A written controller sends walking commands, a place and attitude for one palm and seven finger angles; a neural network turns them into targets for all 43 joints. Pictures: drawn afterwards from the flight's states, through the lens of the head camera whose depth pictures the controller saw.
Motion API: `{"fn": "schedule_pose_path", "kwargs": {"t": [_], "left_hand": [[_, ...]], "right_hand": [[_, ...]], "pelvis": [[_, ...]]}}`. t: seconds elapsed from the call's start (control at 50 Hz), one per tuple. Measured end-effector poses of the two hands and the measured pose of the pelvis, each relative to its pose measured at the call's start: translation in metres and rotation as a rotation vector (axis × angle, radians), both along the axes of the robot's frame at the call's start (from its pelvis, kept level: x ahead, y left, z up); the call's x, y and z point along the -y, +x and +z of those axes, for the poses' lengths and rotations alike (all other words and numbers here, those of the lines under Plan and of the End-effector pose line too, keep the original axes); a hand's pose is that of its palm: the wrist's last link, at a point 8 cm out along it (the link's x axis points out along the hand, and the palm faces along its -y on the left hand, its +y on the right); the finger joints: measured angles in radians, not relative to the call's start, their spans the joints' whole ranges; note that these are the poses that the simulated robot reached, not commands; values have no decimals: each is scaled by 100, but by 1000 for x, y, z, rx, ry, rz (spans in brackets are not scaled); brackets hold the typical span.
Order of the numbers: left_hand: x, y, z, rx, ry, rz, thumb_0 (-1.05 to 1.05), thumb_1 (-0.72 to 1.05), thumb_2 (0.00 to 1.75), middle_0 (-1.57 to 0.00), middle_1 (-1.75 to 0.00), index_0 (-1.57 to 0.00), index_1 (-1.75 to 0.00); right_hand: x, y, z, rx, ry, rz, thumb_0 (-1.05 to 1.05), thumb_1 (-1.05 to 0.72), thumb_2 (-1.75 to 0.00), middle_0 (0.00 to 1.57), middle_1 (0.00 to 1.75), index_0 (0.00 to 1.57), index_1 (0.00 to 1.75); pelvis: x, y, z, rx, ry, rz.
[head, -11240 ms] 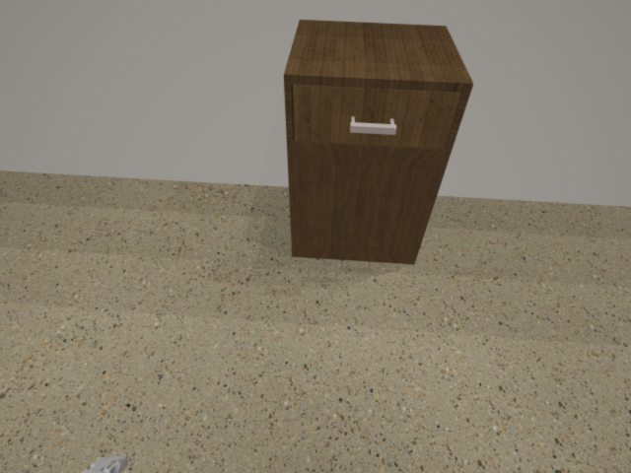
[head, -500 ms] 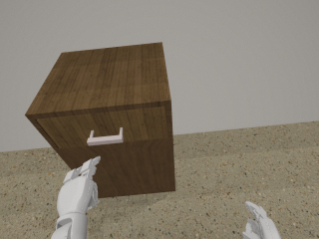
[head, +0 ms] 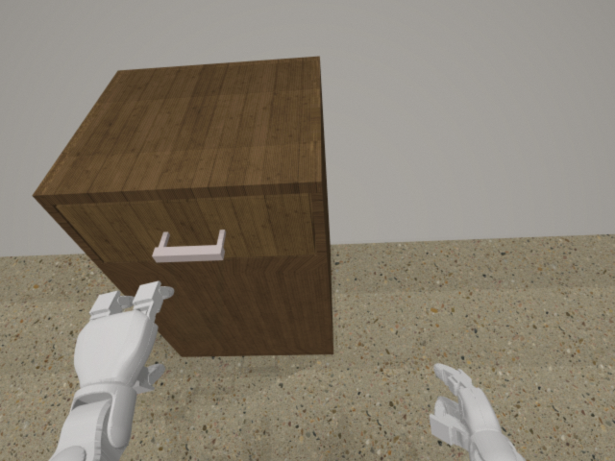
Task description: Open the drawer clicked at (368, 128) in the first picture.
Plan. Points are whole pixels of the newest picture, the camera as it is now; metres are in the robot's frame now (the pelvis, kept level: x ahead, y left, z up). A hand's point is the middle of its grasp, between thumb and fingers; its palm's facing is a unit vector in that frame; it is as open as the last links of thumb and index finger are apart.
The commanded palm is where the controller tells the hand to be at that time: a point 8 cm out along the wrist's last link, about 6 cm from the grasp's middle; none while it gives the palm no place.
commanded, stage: raise the hand with hooked fingers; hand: left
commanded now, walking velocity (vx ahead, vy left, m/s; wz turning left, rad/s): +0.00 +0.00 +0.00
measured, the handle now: (191, 244) +0.48 +0.30 -0.08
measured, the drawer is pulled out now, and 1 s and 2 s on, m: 0.00 0.00 0.00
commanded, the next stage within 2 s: move the hooked fingers above the handle in 1.10 s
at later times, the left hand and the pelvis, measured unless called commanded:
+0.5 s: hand (138, 280) +0.31 +0.27 +0.07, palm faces +0.09 -0.12 -0.99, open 13.5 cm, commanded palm +0.28 +0.28 +0.13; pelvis +0.01 +0.06 +0.02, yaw -4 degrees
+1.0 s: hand (108, 261) +0.32 +0.31 +0.09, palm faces +0.02 -0.11 -0.99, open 13.8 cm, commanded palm +0.30 +0.32 +0.16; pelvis +0.01 +0.09 +0.03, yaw -3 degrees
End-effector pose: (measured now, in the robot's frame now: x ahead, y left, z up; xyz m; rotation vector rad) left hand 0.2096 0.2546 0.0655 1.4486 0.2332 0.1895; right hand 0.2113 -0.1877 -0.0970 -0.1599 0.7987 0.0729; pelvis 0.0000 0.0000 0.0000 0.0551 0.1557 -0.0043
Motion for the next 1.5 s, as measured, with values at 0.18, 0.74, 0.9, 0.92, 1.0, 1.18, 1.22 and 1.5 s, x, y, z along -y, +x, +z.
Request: {"fn": "schedule_pose_path", "kwargs": {"t": [0.18, 0.74, 0.9, 0.92, 1.0, 1.18, 1.22, 1.5], "left_hand": [[15, 25, 20, 69, 19, -195, 0, -5, 50, -29, -91, -29, -91], [-61, 100, 90, 118, 32, -85, 0, -48, 31, -32, -120, -31, -120], [-63, 101, 81, 37, 2, -163, 0, -49, 30, -32, -120, -31, -120], [-62, 99, 79, 31, 0, -178, 0, -49, 30, -32, -120, -31, -120], [-59, 92, 76, 52, 7, -219, 0, -49, 30, -32, -120, -32, -120], [-61, 93, 87, 127, 35, -142, 0, -49, 30, -32, -120, -32, -120], [-57, 94, 86, 111, 31, -129, 0, -49, 30, -32, -120, -31, -120], [-55, 100, 61, 16, 46, -121, 0, -49, 30, -32, -120, -32, -120]], "right_hand": [[52, -43, -5, -70, -109, -182, 1, -91, -90, 21, 30, 20, 30], [-61, -17, 35, 25, -32, -130, 1, -91, -90, 21, 30, 20, 30], [-61, -40, 25, -54, -44, -135, 1, -91, -90, 21, 30, 20, 30], [-59, -43, 24, -64, -48, -137, 1, -91, -90, 21, 30, 20, 30], [-52, -54, 19, -104, -68, -141, 1, -91, -90, 21, 30, 20, 30], [-39, -54, 13, -121, -57, -152, 1, -91, -90, 20, 30, 20, 30], [-36, -49, 14, -107, -51, -154, 1, -91, -90, 20, 30, 20, 30], [4, -33, 25, -42, -108, -188, 1, -91, -90, 21, 30, 20, 30]], "pelvis": [[-14, 11, 5, -9, -15, -67], [-83, 6, 23, 117, -61, -46], [-93, 7, 26, 108, -67, -47], [-93, 8, 26, 107, -67, -47], [-93, 7, 26, 100, -66, -45], [-82, 6, 26, 90, -60, -39], [-79, 7, 27, 91, -59, -39], [-50, 11, 23, 71, -53, -41]]}}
